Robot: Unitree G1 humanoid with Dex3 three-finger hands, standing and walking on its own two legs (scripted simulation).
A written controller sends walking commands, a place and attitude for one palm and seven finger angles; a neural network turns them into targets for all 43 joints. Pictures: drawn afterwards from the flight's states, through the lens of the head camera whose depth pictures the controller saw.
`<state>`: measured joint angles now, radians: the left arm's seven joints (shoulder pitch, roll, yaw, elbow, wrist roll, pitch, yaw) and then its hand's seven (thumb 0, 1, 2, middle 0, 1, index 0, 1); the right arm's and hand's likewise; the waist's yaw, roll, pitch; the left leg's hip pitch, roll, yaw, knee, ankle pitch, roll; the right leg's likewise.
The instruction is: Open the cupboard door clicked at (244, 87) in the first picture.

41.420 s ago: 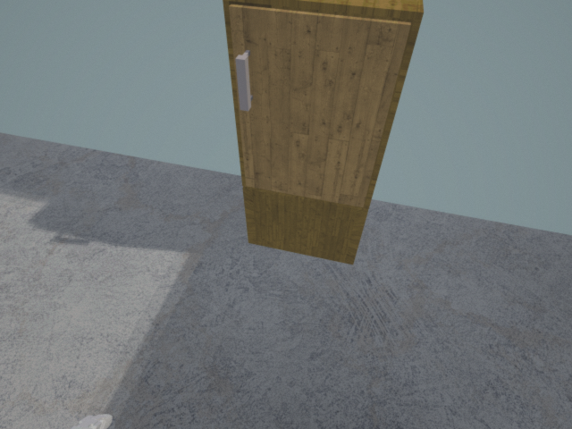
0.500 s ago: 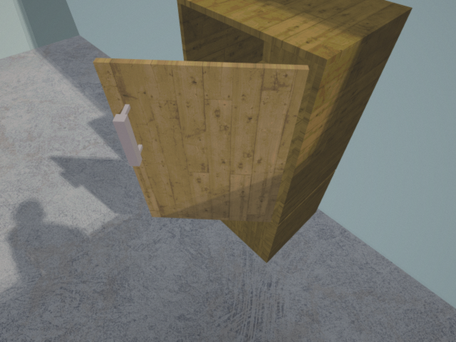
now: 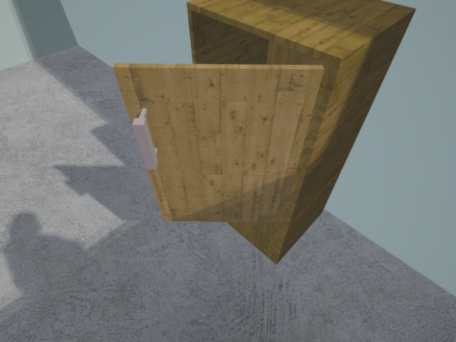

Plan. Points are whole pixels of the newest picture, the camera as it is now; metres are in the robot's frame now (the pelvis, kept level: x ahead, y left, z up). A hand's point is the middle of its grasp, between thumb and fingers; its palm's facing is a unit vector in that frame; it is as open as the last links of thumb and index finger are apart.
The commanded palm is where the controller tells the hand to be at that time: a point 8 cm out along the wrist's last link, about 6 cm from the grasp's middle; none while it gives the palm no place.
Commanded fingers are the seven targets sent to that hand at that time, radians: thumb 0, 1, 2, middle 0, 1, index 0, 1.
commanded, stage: look again from close up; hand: left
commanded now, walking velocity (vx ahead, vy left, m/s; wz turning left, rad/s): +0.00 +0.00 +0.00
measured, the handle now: (148, 139) +0.54 +0.23 +0.03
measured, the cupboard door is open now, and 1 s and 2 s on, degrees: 43 43 43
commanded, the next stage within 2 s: raise the hand with hooked fingers in 0.02 s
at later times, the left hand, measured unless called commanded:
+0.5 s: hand (133, 320) +0.17 +0.18 -0.04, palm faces +0.04 -1.00 -0.01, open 8.3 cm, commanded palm +0.13 +0.25 -0.04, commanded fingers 0.00 0.43 0.70 -0.23 -0.60 -0.23 -0.60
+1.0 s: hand (105, 292) +0.20 +0.22 -0.01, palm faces +0.07 -1.00 -0.06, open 11.3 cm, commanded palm +0.16 +0.27 +0.00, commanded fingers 0.00 -0.15 0.45 -0.28 -0.98 -0.28 -0.98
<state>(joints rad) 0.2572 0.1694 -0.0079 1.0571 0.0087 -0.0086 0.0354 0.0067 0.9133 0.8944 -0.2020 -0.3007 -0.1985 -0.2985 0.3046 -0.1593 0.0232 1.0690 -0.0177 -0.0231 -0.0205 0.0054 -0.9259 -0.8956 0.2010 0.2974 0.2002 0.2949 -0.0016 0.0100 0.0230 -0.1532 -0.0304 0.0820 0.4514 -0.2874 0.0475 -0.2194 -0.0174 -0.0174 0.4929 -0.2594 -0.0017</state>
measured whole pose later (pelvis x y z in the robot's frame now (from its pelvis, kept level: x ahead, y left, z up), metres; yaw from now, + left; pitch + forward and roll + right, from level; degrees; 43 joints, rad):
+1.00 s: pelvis -0.03 -0.03 -0.06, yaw +3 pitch +12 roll -1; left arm 0.26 0.33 0.37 0.20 -0.40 -0.36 -0.44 0.01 0.08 0.54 -0.26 -0.83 -0.26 -0.83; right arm 0.32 -0.26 0.01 0.60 0.04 -0.24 -0.06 0.01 -0.91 -0.90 0.21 0.30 0.20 0.30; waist -0.02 0.02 -0.10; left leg -0.74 0.02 0.00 1.00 -0.48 0.00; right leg -0.75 0.01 -0.11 0.96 -0.44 -0.05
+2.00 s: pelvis -0.02 +0.00 -0.03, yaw +2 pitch +8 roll -2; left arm -0.05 0.42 0.44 0.39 -0.36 -0.22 -0.51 -0.01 -0.50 0.30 -0.30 -1.20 -0.30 -1.20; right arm 0.31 -0.29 0.04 0.56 0.05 -0.20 -0.07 0.01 -0.91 -0.90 0.20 0.30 0.20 0.30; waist -0.01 0.01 -0.07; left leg -0.54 0.00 0.03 0.83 -0.42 0.04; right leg -0.55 0.00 -0.08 0.77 -0.36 -0.01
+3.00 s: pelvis -0.02 -0.02 -0.04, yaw +1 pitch +12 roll -1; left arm -0.46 0.54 0.49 0.86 -0.27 -0.31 -0.53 -0.01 -0.50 0.30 -0.30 -1.20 -0.30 -1.20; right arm 0.36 -0.29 0.04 0.61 0.04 -0.09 -0.08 0.01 -0.91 -0.90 0.20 0.30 0.20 0.30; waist -0.06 0.01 -0.08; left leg -0.64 0.03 0.03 0.85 -0.43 0.02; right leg -0.66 0.02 -0.07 0.80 -0.36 -0.03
